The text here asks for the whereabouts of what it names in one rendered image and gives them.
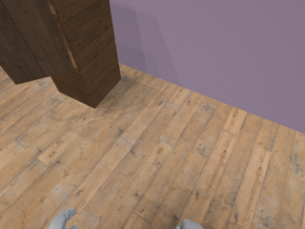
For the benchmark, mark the cupboard door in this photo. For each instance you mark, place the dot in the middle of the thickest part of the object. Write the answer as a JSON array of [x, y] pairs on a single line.
[[31, 46]]

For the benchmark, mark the left robot hand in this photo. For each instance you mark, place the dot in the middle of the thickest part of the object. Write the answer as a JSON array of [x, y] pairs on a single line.
[[60, 221]]

